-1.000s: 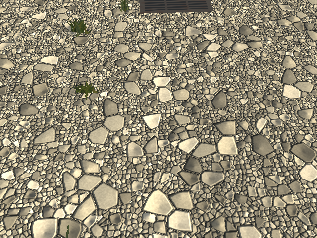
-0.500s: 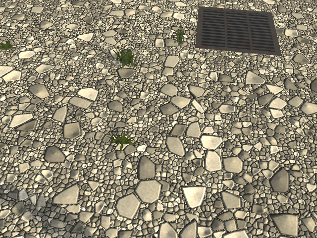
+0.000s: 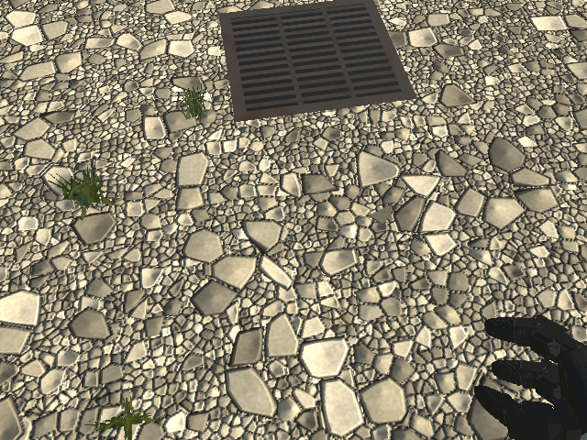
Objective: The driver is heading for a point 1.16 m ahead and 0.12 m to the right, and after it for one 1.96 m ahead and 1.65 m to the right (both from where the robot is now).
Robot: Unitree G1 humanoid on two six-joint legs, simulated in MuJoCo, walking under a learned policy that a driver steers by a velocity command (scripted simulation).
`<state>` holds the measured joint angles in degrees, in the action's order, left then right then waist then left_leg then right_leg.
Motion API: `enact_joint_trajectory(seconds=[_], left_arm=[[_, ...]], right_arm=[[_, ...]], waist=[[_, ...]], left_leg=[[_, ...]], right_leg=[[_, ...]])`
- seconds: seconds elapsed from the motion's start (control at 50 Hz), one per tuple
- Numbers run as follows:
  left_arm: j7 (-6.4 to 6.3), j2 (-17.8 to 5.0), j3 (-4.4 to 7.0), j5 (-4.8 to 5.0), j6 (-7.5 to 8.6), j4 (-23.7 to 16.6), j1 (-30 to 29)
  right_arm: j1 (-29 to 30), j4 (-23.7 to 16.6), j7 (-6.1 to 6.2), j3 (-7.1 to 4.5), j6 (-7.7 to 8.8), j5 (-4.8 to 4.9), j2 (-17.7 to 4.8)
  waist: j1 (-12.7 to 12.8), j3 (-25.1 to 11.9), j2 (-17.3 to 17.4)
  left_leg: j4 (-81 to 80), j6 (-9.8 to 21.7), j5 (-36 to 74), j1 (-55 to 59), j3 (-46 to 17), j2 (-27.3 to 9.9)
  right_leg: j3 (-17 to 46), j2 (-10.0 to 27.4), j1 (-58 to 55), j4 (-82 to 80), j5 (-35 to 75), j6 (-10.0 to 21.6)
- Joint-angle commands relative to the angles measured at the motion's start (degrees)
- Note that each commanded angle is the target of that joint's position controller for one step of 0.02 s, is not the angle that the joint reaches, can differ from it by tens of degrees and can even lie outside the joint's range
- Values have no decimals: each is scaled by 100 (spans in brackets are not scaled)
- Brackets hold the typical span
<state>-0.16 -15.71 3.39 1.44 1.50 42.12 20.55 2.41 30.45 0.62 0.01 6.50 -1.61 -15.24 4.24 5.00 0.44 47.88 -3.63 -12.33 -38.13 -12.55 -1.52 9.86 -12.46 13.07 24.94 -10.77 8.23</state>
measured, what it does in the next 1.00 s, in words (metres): walks ahead, turning right: left foot, then right foot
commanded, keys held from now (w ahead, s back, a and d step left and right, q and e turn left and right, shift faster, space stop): e+shift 0.30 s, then w+e+shift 0.16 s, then w+shift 0.06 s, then w+q+shift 0.48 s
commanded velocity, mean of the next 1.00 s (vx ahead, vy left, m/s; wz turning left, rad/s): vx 0.56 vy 0.00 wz -0.37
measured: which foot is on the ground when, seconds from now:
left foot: up 0.00-0.12, down 0.14-0.60, up 0.62-1.00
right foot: down 0.00-0.12, up 0.14-0.58, down 0.60-1.00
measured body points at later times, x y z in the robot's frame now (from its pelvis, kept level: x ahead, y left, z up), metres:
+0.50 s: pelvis +0.19 +0.05 +0.01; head +0.21 +0.02 +0.46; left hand +0.47 +0.22 -0.07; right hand +0.15 -0.28 -0.10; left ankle +0.29 +0.14 -0.74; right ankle +0.15 -0.08 -0.69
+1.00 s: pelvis +0.41 -0.10 -0.04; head +0.43 -0.12 +0.41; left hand +0.48 +0.17 -0.16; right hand +0.52 -0.39 -0.13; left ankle +0.62 -0.09 -0.72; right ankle +0.13 -0.07 -0.73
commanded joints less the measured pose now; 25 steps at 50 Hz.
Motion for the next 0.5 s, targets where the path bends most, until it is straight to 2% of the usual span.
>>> enact_joint_trajectory(seconds=[0.02,0.06,0.08,0.1,0.12,0.14,0.16,0.18,0.2,0.22,0.24,0.26,0.28,0.3,0.32,0.36,0.4,0.46,0.5], left_arm=[[-258,-1105,383,109,-205,-377,-195],[-309,-886,354,69,-301,-412,-217],[-320,-769,337,29,-310,-484,-357],[-325,-675,318,10,-305,-595,-607],[-287,-487,250,-15,-300,-695,-730],[-254,12,82,-196,-319,-801,-425],[-107,-256,56,-90,-264,-913,747],[-3,-885,172,9,-292,-776,862],[-17,-1231,291,48,-373,-730,116],[-73,-1314,339,29,-458,-790,-355],[-132,-1254,343,30,-528,-900,-532],[-134,-1054,284,31,-557,-973,-612],[-137,-837,227,21,-547,-1023,-656],[-142,-669,182,17,-520,-1058,-655],[-125,-604,155,14,-496,-1064,-625],[-29,-738,164,1,-440,-1097,-698],[47,-897,206,-7,-391,-1053,-757],[89,-952,241,-9,-368,-851,-699],[99,-824,206,-31,-352,-668,-604]], right_arm=[[-299,-215,43,-194,-120,127,-414],[-93,-276,19,-275,-111,196,-553],[-132,-250,20,-334,-90,194,-655],[-436,-133,36,-395,-56,165,-733],[-1113,86,62,-427,-26,85,-755],[-1508,118,118,-408,-63,-3,-839],[-1636,76,98,-385,-128,-151,-940],[-1129,8,111,-511,-209,-19,-1023],[-878,-136,173,-422,-281,-14,-581],[-774,-146,203,-351,-390,5,-473],[-594,-131,203,-348,-468,10,-540],[-515,-29,198,-387,-510,1,-647],[-625,69,195,-428,-519,-29,-699],[-739,169,184,-462,-525,-43,-739],[-907,271,166,-502,-519,-17,-804],[-1012,373,134,-606,-461,134,-1026],[-958,415,111,-693,-378,236,-1230],[-780,472,71,-790,-298,319,-1407],[-797,554,-9,-796,-279,327,-1381]], waist=[[-280,-1183,-335],[-205,-1091,-625],[-261,-1048,-741],[-459,-1134,-804],[-732,-1610,-554],[-609,-2280,406],[-93,-3066,1477],[-76,-3053,1397],[-370,-2329,633],[-433,-1820,143],[-355,-1334,156],[-289,-953,285],[-324,-862,413],[-343,-946,540],[-368,-1173,622],[-413,-1367,806],[-388,-1305,812],[-283,-1055,804],[-259,-884,747]], left_leg=[[-1464,-186,1412,2112,1031,1026],[-2056,-175,1757,2222,744,1001],[-2294,-137,1898,2271,565,891],[-2644,-55,2283,2590,431,686],[-2976,167,2921,3498,286,213],[-2247,709,4742,4932,-919,-1160],[-2023,2014,5358,5910,-2882,-2755],[-2208,2418,3543,5502,-3349,-2932],[-2382,2069,2258,4848,-2261,-2176],[-2562,1671,1531,4079,-1438,-1679],[-2770,1486,1314,3376,-926,-1328],[-2942,1423,1407,2787,-463,-1109],[-3077,1452,1638,2570,-125,-981],[-3138,1559,1912,2655,62,-1017],[-3305,1622,1208,2790,112,-1141],[-3702,1646,-622,2939,-66,-1441],[-3999,1514,-1673,2807,5,-1580],[-4283,1236,-2100,2380,615,-1561],[-4231,1142,-2045,2113,970,-1475]], right_leg=[[849,522,940,-56,2988,-193],[1297,558,721,213,1866,-365],[1479,586,546,475,1436,-404],[1516,543,408,963,1165,-498],[1170,352,377,2100,596,-687],[571,-15,1267,3601,-2590,-847],[507,71,2120,4931,-3539,-1036],[205,759,2485,5779,-2802,-1247],[-10,1008,2651,5865,-2197,-1371],[-197,1129,2594,5676,-1704,-1420],[-306,1246,2474,5322,-1490,-1422],[-481,1337,2283,4945,-1392,-1392],[-656,1350,2129,4673,-1355,-1365],[-745,1389,2098,4454,-1359,-1354],[-785,1536,2112,4265,-1281,-1304],[-833,1786,2146,3905,-1106,-1146],[-912,1883,1956,3508,-909,-941],[-1198,1857,1213,2693,-771,-690],[-1454,1714,626,2097,-960,-577]])
Velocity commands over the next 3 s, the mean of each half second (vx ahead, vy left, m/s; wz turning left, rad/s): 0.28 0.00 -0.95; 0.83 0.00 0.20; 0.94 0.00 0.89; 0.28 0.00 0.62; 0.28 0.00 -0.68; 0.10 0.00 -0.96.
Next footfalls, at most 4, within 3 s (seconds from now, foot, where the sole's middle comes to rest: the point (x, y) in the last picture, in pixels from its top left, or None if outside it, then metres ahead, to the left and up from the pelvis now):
0.14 left None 0.33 0.12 -0.77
0.60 right None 0.15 -0.09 -0.77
1.02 left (380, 351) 0.63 -0.11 -0.77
1.46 right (471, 230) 1.00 -0.36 -0.77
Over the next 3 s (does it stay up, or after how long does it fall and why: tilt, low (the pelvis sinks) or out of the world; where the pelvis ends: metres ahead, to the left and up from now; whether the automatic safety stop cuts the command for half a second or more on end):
stays up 1.30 -0.22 0.00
